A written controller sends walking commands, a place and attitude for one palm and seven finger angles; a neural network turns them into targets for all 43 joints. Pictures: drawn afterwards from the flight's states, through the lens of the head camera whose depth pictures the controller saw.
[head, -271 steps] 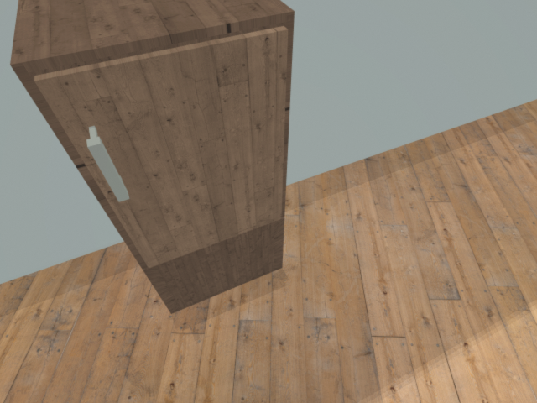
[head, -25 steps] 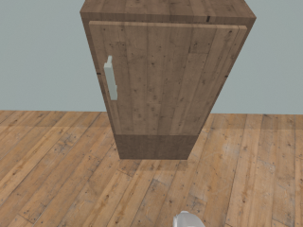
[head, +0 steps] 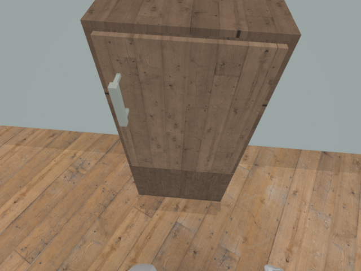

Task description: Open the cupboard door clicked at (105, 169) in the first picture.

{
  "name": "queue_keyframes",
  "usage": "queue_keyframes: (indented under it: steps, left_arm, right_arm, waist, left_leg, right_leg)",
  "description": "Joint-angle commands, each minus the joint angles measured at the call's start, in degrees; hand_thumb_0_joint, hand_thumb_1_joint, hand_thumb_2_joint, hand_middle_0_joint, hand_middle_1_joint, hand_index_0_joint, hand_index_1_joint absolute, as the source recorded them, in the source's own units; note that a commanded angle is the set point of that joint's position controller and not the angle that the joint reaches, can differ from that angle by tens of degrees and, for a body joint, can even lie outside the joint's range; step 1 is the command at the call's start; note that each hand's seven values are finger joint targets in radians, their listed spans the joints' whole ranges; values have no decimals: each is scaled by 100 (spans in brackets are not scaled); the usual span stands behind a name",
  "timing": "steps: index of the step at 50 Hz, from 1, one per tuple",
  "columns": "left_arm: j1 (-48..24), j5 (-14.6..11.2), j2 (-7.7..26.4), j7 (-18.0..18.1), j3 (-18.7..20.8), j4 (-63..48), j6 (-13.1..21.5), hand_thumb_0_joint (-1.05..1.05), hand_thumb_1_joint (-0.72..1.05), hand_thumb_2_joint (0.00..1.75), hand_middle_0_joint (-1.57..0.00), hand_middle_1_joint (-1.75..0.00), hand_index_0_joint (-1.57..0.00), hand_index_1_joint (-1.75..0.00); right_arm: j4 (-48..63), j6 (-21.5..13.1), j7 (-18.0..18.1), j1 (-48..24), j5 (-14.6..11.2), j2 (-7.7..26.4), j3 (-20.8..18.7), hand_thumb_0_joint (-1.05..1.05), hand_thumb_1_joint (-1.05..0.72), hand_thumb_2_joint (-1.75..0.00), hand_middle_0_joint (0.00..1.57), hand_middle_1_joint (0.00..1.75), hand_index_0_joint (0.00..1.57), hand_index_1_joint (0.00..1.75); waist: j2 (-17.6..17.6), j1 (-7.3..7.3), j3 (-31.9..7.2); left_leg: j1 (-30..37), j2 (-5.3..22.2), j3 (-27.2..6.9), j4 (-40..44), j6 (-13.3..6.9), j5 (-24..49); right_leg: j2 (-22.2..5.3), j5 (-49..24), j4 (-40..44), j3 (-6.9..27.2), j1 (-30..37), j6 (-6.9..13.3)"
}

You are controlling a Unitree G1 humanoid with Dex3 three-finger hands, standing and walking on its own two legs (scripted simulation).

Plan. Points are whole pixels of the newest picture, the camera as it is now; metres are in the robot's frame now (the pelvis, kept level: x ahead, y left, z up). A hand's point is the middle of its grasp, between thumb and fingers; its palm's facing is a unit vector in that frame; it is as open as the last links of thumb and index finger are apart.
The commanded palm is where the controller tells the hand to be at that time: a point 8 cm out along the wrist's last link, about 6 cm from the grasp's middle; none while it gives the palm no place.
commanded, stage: come to a stop and stand still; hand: left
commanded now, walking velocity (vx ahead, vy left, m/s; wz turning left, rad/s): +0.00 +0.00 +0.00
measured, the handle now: (120, 101) +0.51 +0.22 +0.04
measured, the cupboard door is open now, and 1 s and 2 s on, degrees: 0 0 0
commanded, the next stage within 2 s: look again from close up in 0.50 s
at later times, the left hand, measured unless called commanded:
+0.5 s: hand out of the picture -0.01 +0.18 -0.16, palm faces +0.00 -0.97 -0.23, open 7.3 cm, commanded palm none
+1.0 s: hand out of the picture +0.06 +0.17 -0.16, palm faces -0.02 -0.97 -0.23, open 7.3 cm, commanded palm none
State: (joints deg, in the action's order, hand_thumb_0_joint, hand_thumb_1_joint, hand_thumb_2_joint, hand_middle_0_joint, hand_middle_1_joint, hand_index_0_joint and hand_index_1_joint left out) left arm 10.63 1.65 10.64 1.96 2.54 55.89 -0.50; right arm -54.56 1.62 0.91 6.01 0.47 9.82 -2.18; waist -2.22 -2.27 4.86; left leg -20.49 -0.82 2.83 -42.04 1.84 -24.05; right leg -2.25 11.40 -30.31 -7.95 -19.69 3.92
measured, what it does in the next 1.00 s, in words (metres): steps on the spot: left foot, then right foot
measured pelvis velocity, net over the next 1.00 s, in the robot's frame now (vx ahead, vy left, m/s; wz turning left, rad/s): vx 0.01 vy -0.01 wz -0.03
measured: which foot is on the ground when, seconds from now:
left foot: up 0.00-0.04, down 0.06-1.00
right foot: down 0.00-0.10, up 0.12-0.26, down 0.28-1.00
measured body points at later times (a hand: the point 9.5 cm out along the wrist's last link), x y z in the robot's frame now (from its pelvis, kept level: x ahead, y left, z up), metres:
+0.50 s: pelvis -0.01 +0.01 +0.00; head +0.00 -0.02 +0.45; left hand -0.01 +0.23 -0.15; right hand +0.02 -0.22 -0.16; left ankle +0.00 +0.12 -0.73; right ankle -0.02 -0.09 -0.73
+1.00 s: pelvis +0.01 -0.01 +0.00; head +0.02 -0.02 +0.45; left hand +0.06 +0.22 -0.15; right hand +0.01 -0.24 -0.16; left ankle +0.00 +0.12 -0.73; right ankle -0.02 -0.09 -0.73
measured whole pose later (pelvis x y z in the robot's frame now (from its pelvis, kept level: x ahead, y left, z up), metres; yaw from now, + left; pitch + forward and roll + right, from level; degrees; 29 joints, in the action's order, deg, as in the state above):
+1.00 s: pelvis +0.01 -0.01 +0.00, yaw -1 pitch +0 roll +1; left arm 12.8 0.3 10.2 1.9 -0.3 61.1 1.1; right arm -63.5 -1.2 1.4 15.8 0.8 9.4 1.1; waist 0.0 0.9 1.7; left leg -10.3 2.2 3.7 -25.3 1.5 -14.4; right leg 1.7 17.0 -27.3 -2.1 -9.9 3.2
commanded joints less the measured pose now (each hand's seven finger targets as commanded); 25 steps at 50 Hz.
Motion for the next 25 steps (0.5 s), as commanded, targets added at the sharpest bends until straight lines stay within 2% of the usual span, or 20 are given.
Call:
queue_keyframes:
  steps: [1, 2, 3, 4, 5, 6, 7, 8, 11, 12, 13, 14, 15, 16, 17, 18, 19, 20, 22, 25]
  left_arm:
    - [252, -32, 917, 28, 217, -239, -15, 0, 90, 90, -20, -30, -20, -30]
    - [290, -47, 685, 12, 171, -266, -51, 0, 90, 90, -20, -30, -20, -30]
    - [324, -72, 411, -18, 107, -332, -81, 0, 90, 90, -20, -30, -20, -30]
    - [366, -32, 325, -5, 85, -305, -113, 0, 90, 90, -20, -30, -20, -30]
    - [354, -17, 349, -7, 57, -218, -134, 0, 90, 90, -20, -30, -20, -30]
    - [459, -12, 302, -32, 61, -125, -142, 0, 90, 90, -20, -30, -20, -30]
    - [625, -15, 231, -42, 47, -38, -138, 0, 90, 90, -20, -30, -20, -30]
    - [714, -18, 175, -40, 26, 18, -122, 0, 90, 90, -20, -30, -20, -30]
    - [838, -18, 61, -34, -44, 107, -22, 0, 90, 90, -20, -30, -20, -30]
    - [959, -27, 109, -19, -65, 183, 28, 0, 90, 90, -20, -30, -20, -30]
    - [1038, -25, 224, -2, -84, 261, 90, 0, 90, 90, -20, -30, -20, -30]
    - [971, -28, 400, 11, -84, 278, 141, 0, 90, 90, -20, -30, -20, -30]
    - [1355, 3, 503, 233, -129, 413, 180, 0, 90, 90, -20, -30, -20, -30]
    - [783, -42, 750, 189, -111, 95, 217, 0, 90, 90, -20, -30, -20, -30]
    - [654, -36, 733, 149, -79, -68, 223, 0, 90, 90, -20, -30, -20, -30]
    - [615, -35, 688, 122, -107, -128, 241, 0, 90, 90, -20, -30, -20, -30]
    - [601, -28, 660, 97, -119, -155, 278, 0, 90, 90, -20, -30, -20, -30]
    - [685, -49, 633, 73, -135, -122, 290, 0, 90, 90, -20, -30, -20, -30]
    - [790, -64, 557, 47, -171, -23, 293, 0, 90, 90, -20, -30, -20, -30]
    - [785, -82, 584, 28, -185, 30, 294, 0, 90, 90, -20, -30, -20, -30]
  right_arm:
    - [-53, -67, 12, 1209, 13, 307, -95, 0, -90, -90, 20, 30, 20, 30]
    - [-23, -101, 27, 1223, 42, 545, -124, 0, -90, -90, 20, 30, 20, 30]
    - [139, -112, 41, 988, 98, 819, -134, 0, -90, -90, 20, 30, 20, 30]
    - [252, -94, 47, 623, 106, 792, -121, 0, -90, -90, 20, 30, 20, 30]
    - [299, -135, 71, 376, 101, 689, -75, 0, -90, -90, 20, 30, 20, 30]
    - [315, -139, 97, 235, 108, 665, -61, 0, -90, -90, 20, 30, 20, 30]
    - [295, -144, 105, 157, 104, 658, -50, 0, -90, -90, 20, 30, 20, 30]
    - [279, -153, 103, 185, 96, 643, -46, 0, -90, -90, 20, 30, 20, 30]
    - [137, -195, 110, 486, 85, 613, -58, 0, -90, -90, 20, 30, 20, 30]
    - [70, -210, 111, 567, 51, 585, -47, 0, -90, -90, 20, 30, 20, 30]
    - [22, -231, 101, 641, 9, 495, -21, 0, -90, -90, 20, 30, 20, 30]
    - [-18, -248, 79, 711, -16, 377, -8, 0, -90, -90, 20, 30, 20, 30]
    - [238, -298, 13, 357, -69, 739, 6, 0, -90, -90, 20, 30, 20, 30]
    - [239, -193, -39, 853, -24, 474, 18, 0, -90, -90, 20, 30, 20, 30]
    - [248, -152, -73, 949, 39, 576, 21, 0, -90, -90, 20, 30, 20, 30]
    - [244, -163, -93, 1042, 58, 538, 20, 0, -90, -90, 20, 30, 20, 30]
    - [226, -215, -104, 1112, 78, 503, 52, 0, -90, -90, 20, 30, 20, 30]
    - [249, -248, -91, 1094, 60, 526, 81, 0, -90, -90, 20, 30, 20, 30]
    - [243, -279, -62, 1037, 33, 581, 100, 0, -90, -90, 20, 30, 20, 30]
    - [92, -308, -40, 1110, 37, 602, 142, 0, -90, -90, 20, 30, 20, 30]
  waist:
    - [-270, 321, -786]
    - [400, 305, -707]
    - [1278, 192, -428]
    - [1507, 106, -257]
    - [1416, 85, -302]
    - [1219, 6, -320]
    - [1092, -54, -400]
    - [987, -47, -415]
    - [642, -2, -531]
    - [468, -26, -585]
    - [87, 22, -601]
    - [-17, 142, -553]
    - [146, 42, -446]
    - [59, 435, -771]
    - [43, 432, -433]
    - [112, 494, -224]
    - [543, 469, -222]
    - [556, 408, -269]
    - [33, 314, -190]
    - [1, 289, -77]
  left_leg:
    - [1492, 197, 11, 1754, -131, 1104]
    - [1553, 735, -599, 2141, -339, 1246]
    - [896, 1537, -1453, 2559, -749, 1621]
    - [205, 1800, -1630, 2869, -1056, 1621]
    - [11, 1661, -1544, 2979, -1144, 1638]
    - [59, 1525, -1346, 2874, -1140, 1787]
    - [181, 1440, -1165, 2784, -1137, 1872]
    - [280, 1386, -1070, 2742, -1144, 1913]
    - [756, 1262, -961, 2373, -1073, 2495]
    - [764, 1125, -923, 2117, -929, 2502]
    - [732, 855, -763, 1888, -672, 2247]
    - [745, 642, -567, 1818, -467, 2106]
    - [998, 625, -237, 1012, -203, 1634]
    - [892, 426, -324, 1207, -224, 541]
    - [804, 415, -311, 1201, -265, 352]
    - [761, 430, -371, 1340, -305, 473]
    - [760, 495, -424, 1547, -346, 741]
    - [679, 566, -548, 1715, -400, 844]
    - [516, 579, -553, 1825, -435, 839]
    - [578, 535, -455, 1907, -401, 942]
  right_leg:
    - [-1176, -616, 619, 1347, 16, 286]
    - [-727, 262, 265, 1031, -276, 27]
    - [-207, 1021, -84, 519, -264, -298]
    - [-69, 1500, -660, 363, 104, -378]
    - [-82, 1523, -1130, 541, 303, -370]
    - [-54, 1400, -1439, 644, 274, -348]
    - [-35, 1276, -1603, 685, 223, -352]
    - [-41, 1244, -1577, 697, 202, -370]
    - [-94, 933, -340, 634, 485, -452]
    - [-131, 395, 377, 691, 804, -467]
    - [-336, -218, 843, 1101, 987, -388]
    - [-676, -1078, 880, 1387, 1022, -249]
    - [-707, -1507, 811, 1646, 591, -191]
    - [-805, 1010, 972, 1674, 350, -8]
    - [-671, 2020, 1046, 1665, -186, 37]
    - [-571, 2011, 1015, 1615, -413, 49]
    - [-460, 1524, 821, 1430, -312, 26]
    - [-337, 1208, 718, 1352, -82, -25]
    - [-289, 983, 755, 1349, 194, -64]
    - [-340, 843, 851, 1409, 252, -50]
